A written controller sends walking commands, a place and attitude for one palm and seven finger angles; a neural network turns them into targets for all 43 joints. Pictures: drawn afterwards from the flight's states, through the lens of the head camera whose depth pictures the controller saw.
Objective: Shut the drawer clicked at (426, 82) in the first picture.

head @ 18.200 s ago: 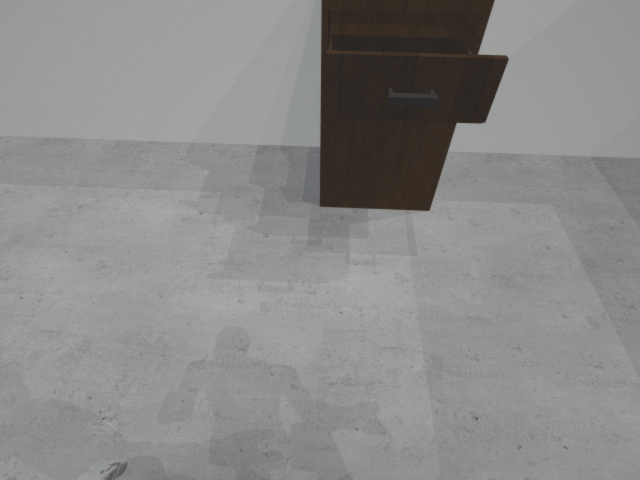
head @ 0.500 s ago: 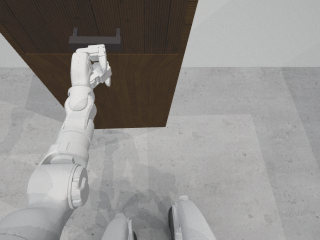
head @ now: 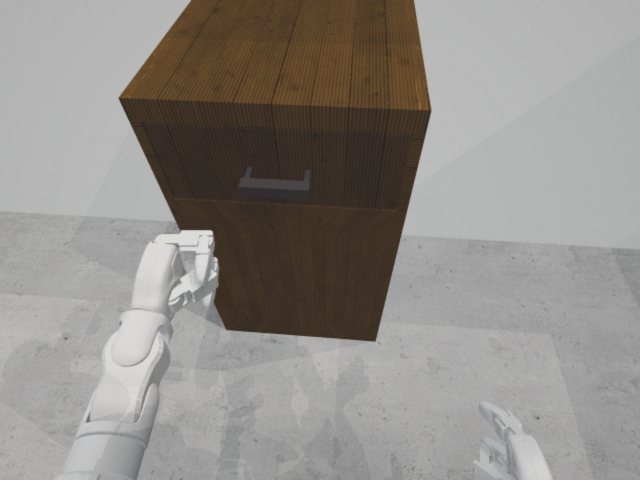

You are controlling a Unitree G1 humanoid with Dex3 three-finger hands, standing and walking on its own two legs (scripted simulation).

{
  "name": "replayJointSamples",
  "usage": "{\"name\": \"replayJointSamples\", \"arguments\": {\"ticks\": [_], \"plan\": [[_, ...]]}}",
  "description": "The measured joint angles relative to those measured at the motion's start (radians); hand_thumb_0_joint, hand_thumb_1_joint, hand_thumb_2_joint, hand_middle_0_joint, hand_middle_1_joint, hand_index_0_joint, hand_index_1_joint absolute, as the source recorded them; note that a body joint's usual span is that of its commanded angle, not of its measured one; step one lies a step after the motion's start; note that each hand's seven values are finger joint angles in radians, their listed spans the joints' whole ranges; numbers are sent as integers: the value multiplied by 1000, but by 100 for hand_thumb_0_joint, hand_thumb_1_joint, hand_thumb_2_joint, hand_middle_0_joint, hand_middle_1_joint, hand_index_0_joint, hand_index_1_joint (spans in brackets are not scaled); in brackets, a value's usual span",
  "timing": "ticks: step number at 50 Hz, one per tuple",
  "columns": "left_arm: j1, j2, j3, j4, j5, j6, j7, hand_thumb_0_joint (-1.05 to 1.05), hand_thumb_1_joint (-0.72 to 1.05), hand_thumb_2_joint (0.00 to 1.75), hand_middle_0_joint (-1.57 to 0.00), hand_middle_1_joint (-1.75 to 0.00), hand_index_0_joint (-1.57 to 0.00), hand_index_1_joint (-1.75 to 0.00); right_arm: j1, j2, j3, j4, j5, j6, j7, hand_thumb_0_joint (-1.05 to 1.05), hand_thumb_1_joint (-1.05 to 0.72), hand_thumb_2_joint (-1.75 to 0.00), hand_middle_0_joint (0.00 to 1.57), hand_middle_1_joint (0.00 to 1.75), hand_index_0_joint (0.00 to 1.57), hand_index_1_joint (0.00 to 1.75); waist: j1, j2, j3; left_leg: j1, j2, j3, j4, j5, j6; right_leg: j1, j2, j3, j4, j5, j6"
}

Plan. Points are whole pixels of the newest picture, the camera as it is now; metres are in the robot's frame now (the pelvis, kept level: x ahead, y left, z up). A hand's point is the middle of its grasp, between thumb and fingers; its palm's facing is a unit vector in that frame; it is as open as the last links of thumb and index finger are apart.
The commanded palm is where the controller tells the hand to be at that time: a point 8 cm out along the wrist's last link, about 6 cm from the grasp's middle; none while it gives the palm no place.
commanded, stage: draw the hand back to the body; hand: left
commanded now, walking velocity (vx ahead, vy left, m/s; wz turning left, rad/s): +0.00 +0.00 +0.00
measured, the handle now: (276, 181) +0.61 +0.10 -0.01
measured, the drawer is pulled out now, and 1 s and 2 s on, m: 0.00 0.00 0.00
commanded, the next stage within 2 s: step back with the hand held close in 0.80 s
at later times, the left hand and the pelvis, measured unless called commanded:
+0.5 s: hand (59, 341) +0.22 +0.23 +0.17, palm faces +0.33 -0.88 -0.35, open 3.3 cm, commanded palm +0.16 +0.27 +0.18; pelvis +0.01 +0.01 +0.03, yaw +1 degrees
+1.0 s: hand out of the picture +0.18 +0.25 +0.19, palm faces +0.42 -0.80 -0.41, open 3.3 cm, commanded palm +0.13 +0.28 +0.20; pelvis +0.00 +0.00 +0.03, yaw +0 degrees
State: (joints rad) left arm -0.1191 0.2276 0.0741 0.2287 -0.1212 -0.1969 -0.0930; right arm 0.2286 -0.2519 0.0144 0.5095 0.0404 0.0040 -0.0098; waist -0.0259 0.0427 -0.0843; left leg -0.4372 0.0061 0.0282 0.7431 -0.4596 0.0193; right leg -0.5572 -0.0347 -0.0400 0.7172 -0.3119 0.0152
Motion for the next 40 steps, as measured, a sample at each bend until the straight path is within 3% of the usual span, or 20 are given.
{"name": "replayJointSamples", "arguments": {"ticks": [5,12,21,34,40], "plan": [[132,20,-32,-152,54,89,100,2,90,90,-140,-160,-140,-160,-42,14,19,4,-5,12,-46,1,-91,-90,20,29,20,30,27,1,40,138,-6,-1,-112,49,2,137,-2,-3,-102,39,1],[253,33,-14,-308,74,152,159,2,90,90,-140,-160,-140,-160,-61,23,44,36,-25,-22,-70,1,-91,-90,20,29,20,30,66,13,80,286,-11,-13,-236,102,4,291,-5,-16,-223,84,5],[434,53,67,-516,76,157,169,2,90,90,-140,-160,-140,-160,-48,37,50,75,-48,-63,-59,1,-91,-90,20,30,20,30,82,26,95,383,-11,-13,-316,129,5,387,-2,-18,-299,109,8],[641,119,246,-716,70,119,184,2,90,90,-141,-160,-141,-160,-6,21,18,113,-50,-120,-60,1,-91,-90,20,30,20,30,104,37,90,409,-5,-10,-312,121,4,414,4,-15,-301,106,8],[623,88,233,-702,77,112,192,1,90,90,-141,-160,-141,-160,-11,14,11,126,-51,-140,-67,1,-91,-90,20,30,20,30,110,32,103,406,-9,-11,-305,125,5,410,0,-16,-290,107,7]]}}
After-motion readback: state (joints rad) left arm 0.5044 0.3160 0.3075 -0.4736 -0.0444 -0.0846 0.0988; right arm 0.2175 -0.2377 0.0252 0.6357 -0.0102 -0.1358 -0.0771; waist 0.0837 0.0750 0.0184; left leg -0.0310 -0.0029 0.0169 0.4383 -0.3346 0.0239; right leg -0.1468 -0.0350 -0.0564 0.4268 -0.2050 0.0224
